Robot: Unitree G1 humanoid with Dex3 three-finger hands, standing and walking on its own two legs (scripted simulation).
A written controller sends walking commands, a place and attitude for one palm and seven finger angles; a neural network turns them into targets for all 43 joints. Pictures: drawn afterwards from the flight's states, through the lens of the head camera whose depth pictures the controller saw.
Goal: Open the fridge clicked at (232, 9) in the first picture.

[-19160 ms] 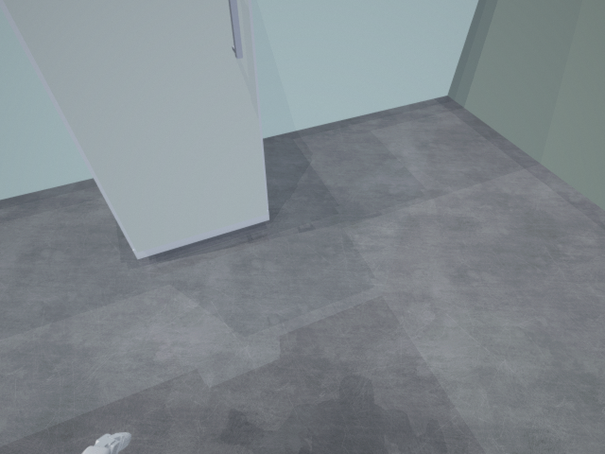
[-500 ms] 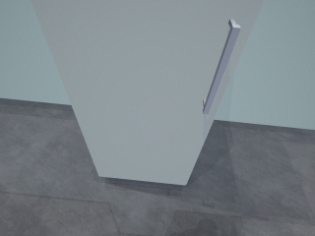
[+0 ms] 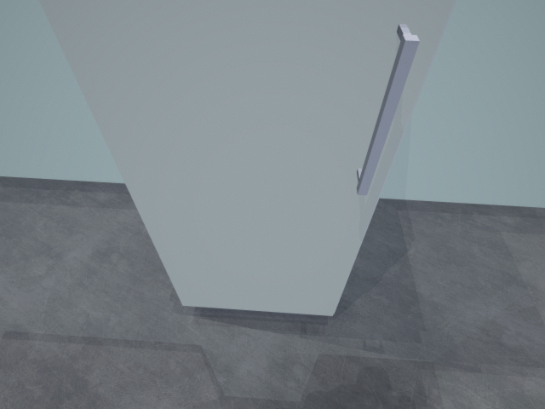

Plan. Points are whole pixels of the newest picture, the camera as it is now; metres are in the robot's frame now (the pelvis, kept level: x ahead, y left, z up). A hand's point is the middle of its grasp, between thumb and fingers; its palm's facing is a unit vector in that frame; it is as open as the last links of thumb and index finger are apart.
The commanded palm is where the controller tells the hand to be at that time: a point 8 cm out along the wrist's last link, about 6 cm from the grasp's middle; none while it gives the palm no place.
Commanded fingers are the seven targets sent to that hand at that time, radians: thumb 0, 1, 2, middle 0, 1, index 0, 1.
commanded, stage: look again from close up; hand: right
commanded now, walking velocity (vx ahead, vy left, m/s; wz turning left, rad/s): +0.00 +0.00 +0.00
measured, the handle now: (379, 123) +0.50 -0.14 +0.17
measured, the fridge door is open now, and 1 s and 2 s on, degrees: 0 0 0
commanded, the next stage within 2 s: raise the hand to about handle height in 0.12 s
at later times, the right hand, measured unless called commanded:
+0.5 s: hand (427, 348) +0.21 -0.19 +0.02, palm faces +0.08 +1.00 -0.02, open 7.9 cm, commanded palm +0.12 -0.25 -0.02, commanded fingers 0.00 -0.55 -0.75 0.23 0.53 0.23 0.53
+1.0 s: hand (477, 362) +0.19 -0.24 +0.04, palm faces +0.01 +1.00 -0.04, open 10.8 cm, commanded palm +0.15 -0.29 +0.06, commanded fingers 0.00 0.03 -0.50 0.27 0.90 0.27 0.90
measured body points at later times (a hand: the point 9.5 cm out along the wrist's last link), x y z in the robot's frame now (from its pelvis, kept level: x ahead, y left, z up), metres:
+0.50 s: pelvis -0.02 +0.00 -0.02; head +0.00 -0.01 +0.43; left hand +0.17 +0.24 -0.09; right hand +0.20 -0.24 +0.03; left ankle -0.03 +0.12 -0.74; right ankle +0.03 -0.14 -0.74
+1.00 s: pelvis -0.04 -0.01 -0.04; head -0.03 -0.01 +0.41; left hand +0.14 +0.19 -0.11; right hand +0.18 -0.29 +0.05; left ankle -0.03 +0.12 -0.74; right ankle +0.03 -0.14 -0.74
